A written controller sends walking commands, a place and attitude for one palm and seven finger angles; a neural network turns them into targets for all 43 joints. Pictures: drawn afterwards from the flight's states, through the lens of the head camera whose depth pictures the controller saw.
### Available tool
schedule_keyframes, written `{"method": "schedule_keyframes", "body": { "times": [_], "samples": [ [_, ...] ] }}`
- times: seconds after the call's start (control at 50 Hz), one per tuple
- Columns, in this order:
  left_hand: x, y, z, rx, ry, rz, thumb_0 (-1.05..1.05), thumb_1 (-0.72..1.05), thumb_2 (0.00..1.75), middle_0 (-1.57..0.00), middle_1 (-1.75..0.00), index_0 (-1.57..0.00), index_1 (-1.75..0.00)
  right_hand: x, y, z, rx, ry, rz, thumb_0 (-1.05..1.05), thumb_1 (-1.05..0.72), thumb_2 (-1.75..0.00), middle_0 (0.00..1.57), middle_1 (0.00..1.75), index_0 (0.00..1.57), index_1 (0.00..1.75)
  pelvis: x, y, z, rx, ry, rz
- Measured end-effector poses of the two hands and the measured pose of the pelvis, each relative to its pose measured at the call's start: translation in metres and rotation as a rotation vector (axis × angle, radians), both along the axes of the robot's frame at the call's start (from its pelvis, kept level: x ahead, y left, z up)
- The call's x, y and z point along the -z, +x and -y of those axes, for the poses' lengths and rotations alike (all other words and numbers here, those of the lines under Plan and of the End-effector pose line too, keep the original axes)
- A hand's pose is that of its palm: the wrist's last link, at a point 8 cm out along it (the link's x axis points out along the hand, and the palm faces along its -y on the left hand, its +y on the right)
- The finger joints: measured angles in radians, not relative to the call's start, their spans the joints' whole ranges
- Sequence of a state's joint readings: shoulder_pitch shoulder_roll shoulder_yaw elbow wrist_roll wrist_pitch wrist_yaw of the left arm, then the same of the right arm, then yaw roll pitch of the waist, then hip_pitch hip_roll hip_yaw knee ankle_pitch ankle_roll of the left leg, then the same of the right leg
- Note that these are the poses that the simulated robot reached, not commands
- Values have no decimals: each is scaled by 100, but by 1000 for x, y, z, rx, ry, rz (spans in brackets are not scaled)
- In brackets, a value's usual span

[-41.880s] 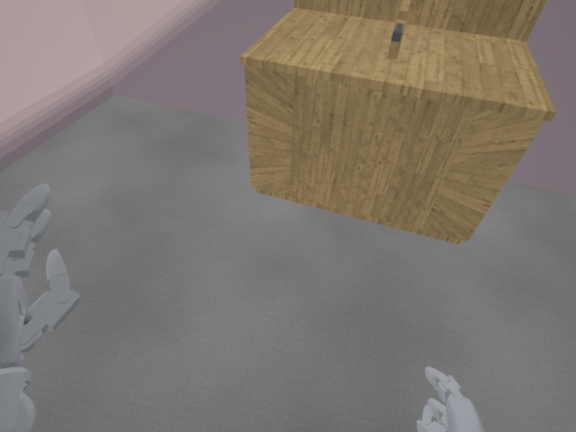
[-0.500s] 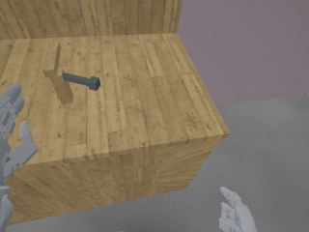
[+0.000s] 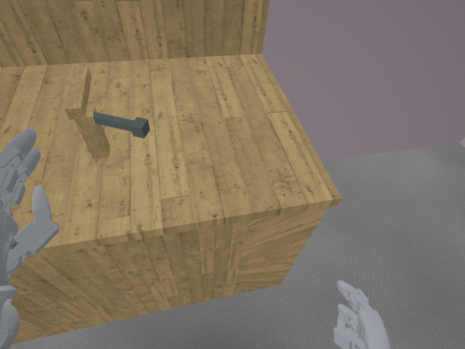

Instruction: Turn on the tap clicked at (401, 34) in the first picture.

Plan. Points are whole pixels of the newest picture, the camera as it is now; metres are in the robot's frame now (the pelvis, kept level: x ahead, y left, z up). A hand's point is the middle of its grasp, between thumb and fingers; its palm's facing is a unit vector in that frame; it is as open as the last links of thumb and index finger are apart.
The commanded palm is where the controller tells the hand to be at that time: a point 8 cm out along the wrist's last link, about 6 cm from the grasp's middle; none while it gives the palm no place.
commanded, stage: look again from close up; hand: left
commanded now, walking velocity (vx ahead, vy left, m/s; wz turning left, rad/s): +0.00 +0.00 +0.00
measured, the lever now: (140, 127) +0.49 +0.24 +0.07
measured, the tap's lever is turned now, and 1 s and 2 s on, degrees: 64 64 64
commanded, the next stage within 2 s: come to a stop and stand still in 0.20 s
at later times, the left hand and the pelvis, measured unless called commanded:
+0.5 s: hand (23, 164) +0.26 +0.28 +0.21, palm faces +0.49 -0.76 -0.43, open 7.4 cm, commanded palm +0.17 +0.26 +0.18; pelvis +0.00 -0.01 +0.00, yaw -2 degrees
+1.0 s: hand (96, 165) +0.30 +0.22 +0.19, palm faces +0.31 -0.88 -0.37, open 7.4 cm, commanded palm +0.24 +0.26 +0.18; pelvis +0.05 +0.00 +0.00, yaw -6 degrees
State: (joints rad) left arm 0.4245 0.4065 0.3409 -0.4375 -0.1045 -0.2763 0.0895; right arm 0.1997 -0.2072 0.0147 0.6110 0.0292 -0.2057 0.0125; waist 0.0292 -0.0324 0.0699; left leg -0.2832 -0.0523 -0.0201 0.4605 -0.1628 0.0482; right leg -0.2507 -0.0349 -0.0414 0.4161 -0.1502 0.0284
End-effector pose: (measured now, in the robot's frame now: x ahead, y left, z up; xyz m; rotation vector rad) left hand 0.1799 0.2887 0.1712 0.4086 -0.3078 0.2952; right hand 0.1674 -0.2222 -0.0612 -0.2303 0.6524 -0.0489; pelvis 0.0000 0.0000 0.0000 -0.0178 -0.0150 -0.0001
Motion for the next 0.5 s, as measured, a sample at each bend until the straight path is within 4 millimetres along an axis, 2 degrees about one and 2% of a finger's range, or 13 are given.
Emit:
{"method": "schedule_keyframes", "body": {
  "times": [0.4, 0.46, 0.5],
  "samples": [
    [-3, 13, 10, -8, -20, -19, 1, 89, 90, -21, -30, -21, -30, -8, 18, 7, 27, -5, 29, 1, -90, -90, 20, 30, 21, 30, -3, 12, 3, 18, 0, 10],
    [-36, 29, -11, -39, 197, 89, 2, 88, 90, -22, -30, -22, -31, -2, 16, 5, -22, -34, -5, 1, -91, -90, 20, 30, 20, 30, 0, 6, 9, 25, -1, 6],
    [-56, 40, -27, -93, 204, 185, 2, 88, 90, -22, -30, -22, -31, 2, 13, 4, -34, -26, -30, 1, -91, -90, 20, 30, 21, 30, 1, 3, 11, 39, 0, 6]
  ]
}}
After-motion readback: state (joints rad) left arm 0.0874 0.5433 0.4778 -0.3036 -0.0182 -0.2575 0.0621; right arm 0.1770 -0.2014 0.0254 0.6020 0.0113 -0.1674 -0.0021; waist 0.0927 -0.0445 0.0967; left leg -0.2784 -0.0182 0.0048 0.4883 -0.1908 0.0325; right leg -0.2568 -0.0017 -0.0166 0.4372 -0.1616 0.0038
